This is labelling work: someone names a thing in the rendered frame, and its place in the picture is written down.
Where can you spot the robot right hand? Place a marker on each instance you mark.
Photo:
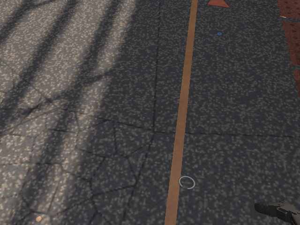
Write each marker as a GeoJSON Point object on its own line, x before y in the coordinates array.
{"type": "Point", "coordinates": [281, 210]}

